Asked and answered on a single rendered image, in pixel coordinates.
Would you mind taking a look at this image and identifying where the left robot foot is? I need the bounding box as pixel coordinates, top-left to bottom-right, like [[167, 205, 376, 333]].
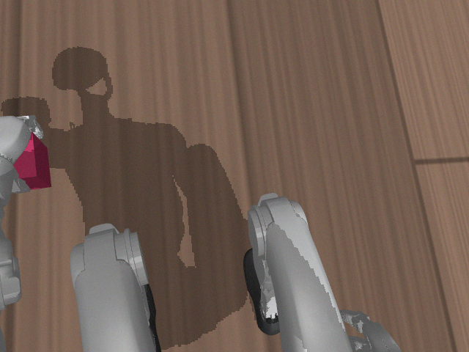
[[144, 284, 161, 352]]

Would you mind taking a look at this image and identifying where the right robot foot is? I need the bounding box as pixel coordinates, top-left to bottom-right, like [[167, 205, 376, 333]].
[[243, 248, 280, 335]]

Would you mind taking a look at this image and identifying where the cube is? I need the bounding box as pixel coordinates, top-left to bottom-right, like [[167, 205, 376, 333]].
[[13, 132, 51, 190]]

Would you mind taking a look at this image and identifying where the left robot arm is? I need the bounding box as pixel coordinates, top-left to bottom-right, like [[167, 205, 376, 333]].
[[0, 156, 22, 352]]

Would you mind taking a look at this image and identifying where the right robot hand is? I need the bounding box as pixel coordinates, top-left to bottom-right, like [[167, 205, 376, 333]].
[[339, 309, 401, 352]]

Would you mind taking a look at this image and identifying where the left robot hand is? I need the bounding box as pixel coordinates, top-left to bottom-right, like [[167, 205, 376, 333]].
[[0, 115, 43, 194]]

